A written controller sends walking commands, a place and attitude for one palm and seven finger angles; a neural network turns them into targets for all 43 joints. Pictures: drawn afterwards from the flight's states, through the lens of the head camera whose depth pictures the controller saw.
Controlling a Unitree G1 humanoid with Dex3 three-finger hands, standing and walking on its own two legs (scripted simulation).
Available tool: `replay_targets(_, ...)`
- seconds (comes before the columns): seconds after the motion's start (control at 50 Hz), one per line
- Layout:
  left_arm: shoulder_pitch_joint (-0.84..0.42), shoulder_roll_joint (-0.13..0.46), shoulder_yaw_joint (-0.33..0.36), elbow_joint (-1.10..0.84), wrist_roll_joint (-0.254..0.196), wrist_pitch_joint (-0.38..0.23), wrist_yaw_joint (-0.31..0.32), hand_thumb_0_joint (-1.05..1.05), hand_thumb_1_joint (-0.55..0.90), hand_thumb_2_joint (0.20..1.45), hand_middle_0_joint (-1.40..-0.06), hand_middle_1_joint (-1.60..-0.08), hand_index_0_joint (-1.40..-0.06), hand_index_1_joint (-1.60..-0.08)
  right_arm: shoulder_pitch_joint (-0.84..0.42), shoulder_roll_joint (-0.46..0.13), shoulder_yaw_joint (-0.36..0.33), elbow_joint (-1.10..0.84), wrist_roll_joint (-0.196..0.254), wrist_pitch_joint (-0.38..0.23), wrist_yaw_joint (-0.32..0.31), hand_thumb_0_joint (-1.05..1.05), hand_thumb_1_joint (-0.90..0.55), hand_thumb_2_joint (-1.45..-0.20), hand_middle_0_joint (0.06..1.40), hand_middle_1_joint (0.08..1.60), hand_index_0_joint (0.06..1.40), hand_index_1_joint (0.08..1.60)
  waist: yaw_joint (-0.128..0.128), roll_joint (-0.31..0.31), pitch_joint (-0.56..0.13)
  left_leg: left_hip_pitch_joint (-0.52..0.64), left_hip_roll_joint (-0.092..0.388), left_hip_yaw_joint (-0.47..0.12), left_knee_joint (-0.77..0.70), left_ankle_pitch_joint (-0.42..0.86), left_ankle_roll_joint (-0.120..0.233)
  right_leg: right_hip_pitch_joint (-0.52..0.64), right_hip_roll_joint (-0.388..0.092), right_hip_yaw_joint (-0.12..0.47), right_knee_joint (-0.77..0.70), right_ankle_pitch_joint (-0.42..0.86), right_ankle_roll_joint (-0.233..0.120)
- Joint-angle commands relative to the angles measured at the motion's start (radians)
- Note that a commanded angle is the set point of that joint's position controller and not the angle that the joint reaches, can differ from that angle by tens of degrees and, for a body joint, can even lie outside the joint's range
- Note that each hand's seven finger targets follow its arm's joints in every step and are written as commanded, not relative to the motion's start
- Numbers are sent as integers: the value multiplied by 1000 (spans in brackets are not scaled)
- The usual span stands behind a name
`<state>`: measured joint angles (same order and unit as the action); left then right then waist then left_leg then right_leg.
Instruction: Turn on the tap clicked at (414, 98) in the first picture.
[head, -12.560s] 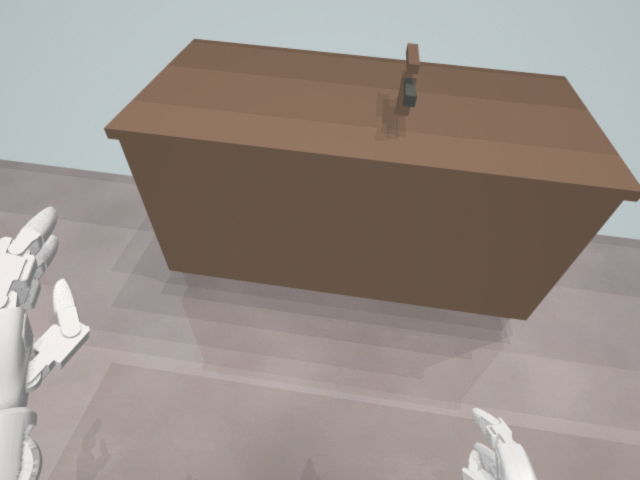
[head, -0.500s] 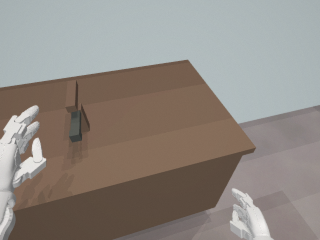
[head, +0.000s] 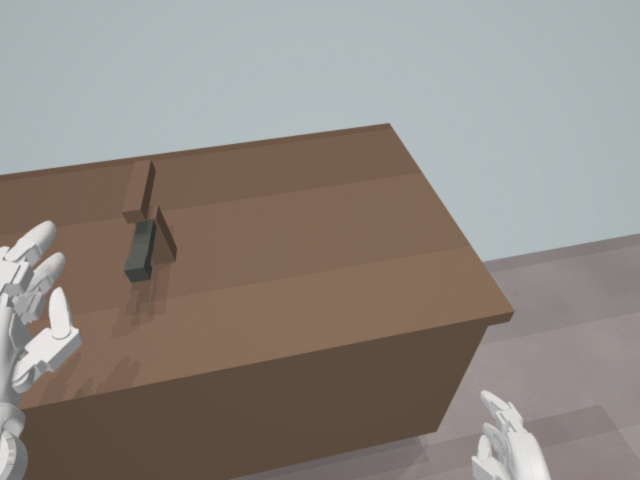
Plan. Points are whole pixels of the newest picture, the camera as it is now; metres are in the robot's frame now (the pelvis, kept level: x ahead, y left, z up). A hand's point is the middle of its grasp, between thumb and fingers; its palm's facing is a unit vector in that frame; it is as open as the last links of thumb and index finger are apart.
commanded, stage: turn the palm inward beside the body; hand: left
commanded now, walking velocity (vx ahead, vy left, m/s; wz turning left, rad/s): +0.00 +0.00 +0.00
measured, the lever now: (138, 269) +0.37 +0.33 +0.05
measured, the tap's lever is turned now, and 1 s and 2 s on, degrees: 0 0 0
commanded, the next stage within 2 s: reach beside the lever's end, fingers flat in 1.44 s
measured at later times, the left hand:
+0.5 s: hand (75, 362) +0.18 +0.26 +0.15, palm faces +0.42 -0.88 -0.21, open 7.4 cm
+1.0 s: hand (67, 372) +0.17 +0.27 +0.13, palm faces +0.46 -0.88 -0.13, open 7.4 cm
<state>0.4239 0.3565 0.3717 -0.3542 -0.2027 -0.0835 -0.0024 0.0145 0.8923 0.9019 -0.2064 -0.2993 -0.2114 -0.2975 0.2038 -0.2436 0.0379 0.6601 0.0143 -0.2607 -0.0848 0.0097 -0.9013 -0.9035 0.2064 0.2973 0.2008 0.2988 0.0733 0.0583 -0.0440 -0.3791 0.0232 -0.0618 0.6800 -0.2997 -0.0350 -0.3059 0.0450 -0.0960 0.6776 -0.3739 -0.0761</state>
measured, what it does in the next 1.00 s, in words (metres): stands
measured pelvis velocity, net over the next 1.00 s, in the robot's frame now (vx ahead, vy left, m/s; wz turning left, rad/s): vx -0.01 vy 0.04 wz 0.02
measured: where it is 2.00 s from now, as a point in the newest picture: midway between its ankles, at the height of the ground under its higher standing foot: outside the picture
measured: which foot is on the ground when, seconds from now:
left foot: down 0.00-1.00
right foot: down 0.00-1.00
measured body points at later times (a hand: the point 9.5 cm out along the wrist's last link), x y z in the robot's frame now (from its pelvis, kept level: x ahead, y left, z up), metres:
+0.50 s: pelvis -0.01 +0.02 +0.00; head -0.02 +0.00 +0.45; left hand +0.15 +0.30 +0.16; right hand +0.19 -0.19 -0.07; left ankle +0.04 +0.15 -0.72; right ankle -0.01 -0.06 -0.72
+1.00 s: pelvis -0.01 +0.04 +0.00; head -0.02 +0.03 +0.45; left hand +0.14 +0.32 +0.14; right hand +0.20 -0.16 -0.06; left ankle +0.04 +0.15 -0.72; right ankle -0.01 -0.06 -0.72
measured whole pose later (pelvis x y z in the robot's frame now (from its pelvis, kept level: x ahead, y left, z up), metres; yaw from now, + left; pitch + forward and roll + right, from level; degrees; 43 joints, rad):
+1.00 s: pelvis -0.01 +0.04 +0.00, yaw +1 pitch +0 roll -1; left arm 0.53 0.23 0.21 -0.49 -0.21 0.02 0.16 0.02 0.90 0.90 -0.20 -0.30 -0.20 -0.30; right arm 0.20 -0.23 0.08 0.65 0.01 -0.30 -0.09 0.01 -0.90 -0.90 0.21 0.30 0.20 0.30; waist 0.08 0.05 -0.05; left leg -0.41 -0.02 -0.07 0.71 -0.30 0.00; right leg -0.31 0.01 -0.10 0.68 -0.37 -0.03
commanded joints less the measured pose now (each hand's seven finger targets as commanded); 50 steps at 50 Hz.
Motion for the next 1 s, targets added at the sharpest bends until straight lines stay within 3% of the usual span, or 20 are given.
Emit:
replay_targets(0.0, -54, 176, 129, -202, -20, -77, 21, 0, 900, 900, -200, -300, -200, -300, -97, -105, -53, -160, 10, -69, -10, 0, -900, -900, 200, 300, 200, 300, 8, -64, -126, 59, -30, 43, -22, 216, 69, 20, -100, 111, -154, 400, 89)
replay_targets(0.02, -56, 178, 123, -211, -12, -76, 22, 0, 900, 900, -200, -300, -200, -300, -112, -101, -49, -160, 14, -75, -11, 0, -900, -900, 200, 300, 200, 300, 8, -36, -106, 64, -32, 43, -18, 221, 71, 11, -99, 118, -157, 403, 85)
replay_targets(0.1, -65, 155, 90, -209, -22, -87, 26, 0, 900, 900, -200, -300, -200, -300, -101, -108, -53, -155, 13, -90, -22, 0, -900, -900, 200, 300, 200, 300, 0, -72, -85, 44, -30, 33, -22, 166, 72, -17, -100, 125, -178, 289, 84)
replay_targets(0.12, -78, 175, 102, -232, -15, -93, 32, 0, 900, 900, -200, -300, -200, -300, -109, -105, -52, -153, 18, -96, -23, 0, -900, -900, 200, 300, 200, 300, 4, -36, -83, 54, -30, 35, -19, 170, 73, -16, -98, 128, -183, 274, 78)
replay_targets(0.14, -78, 150, 73, -252, -9, -100, 39, 0, 900, 900, -200, -300, -200, -300, -109, -101, -49, -156, 15, -101, -23, 0, -900, -900, 200, 300, 200, 300, 4, -17, -98, 69, -34, 38, -24, 169, 74, -22, -95, 112, -178, 258, 73)
replay_targets(0.2, -46, 136, 67, -231, -12, -101, 63, 0, 900, 900, -200, -300, -200, -300, -109, -106, -51, -152, 12, -112, -25, 0, -900, -900, 200, 300, 200, 300, 5, -57, -77, 49, -33, 32, -23, 132, 73, -42, -93, 115, -189, 195, 74)
replay_targets(0.28, -37, 106, 37, -238, -8, -79, 87, 0, 900, 900, -200, -300, -200, -300, -122, -104, -42, -159, 14, -116, -26, 0, -900, -900, 200, 300, 200, 300, 8, -44, -55, 46, -33, 26, -48, 86, 72, -62, -81, 86, -192, 122, 68)
replay_targets(0.32, -32, 117, 42, -258, 0, -65, 100, 0, 900, 900, -200, -300, -200, -300, -128, -101, -39, -162, 15, -119, -25, 0, -900, -900, 200, 300, 200, 300, 13, 2, -66, 58, -34, 26, -58, 82, 72, -55, -79, 81, -191, 117, 62)
replay_targets(0.4, -15, 77, -4, -273, 2, -45, 118, 0, 900, 900, -200, -300, -200, -300, -130, -102, -30, -171, 9, -120, -23, 0, -900, -900, 200, 300, 200, 300, 10, -40, -56, 51, -34, 15, -73, 42, 73, -72, -66, 56, -188, 69, 62)
replay_targets(0.48, -5, 55, -28, -294, 8, -32, 129, 0, 900, 900, -200, -300, -200, -300, -140, -99, -23, -174, 8, -119, -21, 0, -900, -900, 200, 300, 200, 300, 8, -12, -53, 61, -32, 5, -85, 22, 71, -80, -60, 40, -176, 58, 57)
replay_targets(0.52, -6, 68, -16, -305, 9, -23, 134, 0, 900, 900, -200, -300, -200, -300, -141, -100, -22, -174, 8, -117, -21, 0, -900, -900, 200, 300, 200, 300, 8, -22, -55, 56, -32, -1, -88, 19, 72, -76, -59, 38, -175, 59, 57)
replay_targets(0.58, -3, 31, -48, -303, 5, -19, 139, 0, 900, 900, -200, -300, -200, -300, -144, -99, -19, -174, 6, -112, -21, 0, -900, -900, 200, 300, 200, 300, 3, -37, -42, 55, -29, -9, -91, 0, 70, -87, -56, 29, -170, 46, 56)
replay_targets(0.62, -16, 52, -41, -345, 17, -19, 144, 0, 900, 900, -200, -300, -200, -300, -146, -98, -17, -175, 7, -113, -19, 0, -900, -900, 200, 300, 200, 300, 7, 31, -69, 67, -31, -11, -95, 5, 68, -76, -55, 30, -158, 55, 50)
replay_targets(0.66, 0, 21, -66, -330, 15, -16, 149, 0, 900, 900, -200, -300, -200, -300, -145, -94, -11, -178, 5, -114, -17, 0, -900, -900, 200, 300, 200, 300, 4, -1, -45, 55, -26, -26, -107, -21, 64, -88, -52, 18, -148, 43, 50)
replay_targets(0.72, 20, 32, -56, -344, 13, -7, 151, 0, 900, 900, -200, -300, -200, -300, -148, -96, -12, -177, 5, -112, -18, 0, -900, -900, 200, 300, 200, 300, 9, 16, -56, 58, -28, -27, -108, -13, 64, -75, -51, 21, -149, 55, 47)
replay_targets(0.76, 27, 4, -79, -342, 7, -2, 152, 0, 900, 900, -200, -300, -200, -300, -150, -96, -11, -179, 5, -109, -16, 0, -900, -900, 200, 300, 200, 300, 5, -14, -53, 54, -24, -32, -109, -11, 62, -79, -50, 14, -143, 60, 48)
replay_targets(0.82, 43, 18, -64, -352, 8, 13, 161, 0, 900, 900, -200, -300, -200, -300, -148, -97, -11, -178, 5, -105, -16, 0, -900, -900, 200, 300, 200, 300, 12, 27, -51, 51, -25, -33, -112, -16, 60, -74, -51, 15, -142, 59, 46)
replay_targets(0.84, 33, -6, -86, -364, 3, 13, 163, 0, 900, 900, -200, -300, -200, -300, -151, -92, -8, -184, 4, -104, -16, 0, -900, -900, 200, 300, 200, 300, 4, 10, -55, 55, -26, -37, -115, -13, 59, -74, -52, 11, -137, 66, 47)
replay_targets(0.92, 30, 23, -51, -373, -4, 23, 174, 0, 900, 900, -200, -300, -200, -300, -149, -97, -12, -179, 4, -102, -19, 0, -900, -900, 200, 300, 200, 300, 11, 9, -72, 58, -25, -35, -107, 12, 59, -60, -50, 14, -143, 77, 45)
replay_targets(0.98, 26, -14, -81, -366, -16, 35, 171, 0, 900, 900, -200, -300, -200, -300, -150, -95, -10, -179, 4, -99, -18, 0, -900, -900, 200, 300, 200, 300, 4, 10, -75, 68, -23, -37, -104, 33, 56, -66, -51, 10, -139, 96, 45)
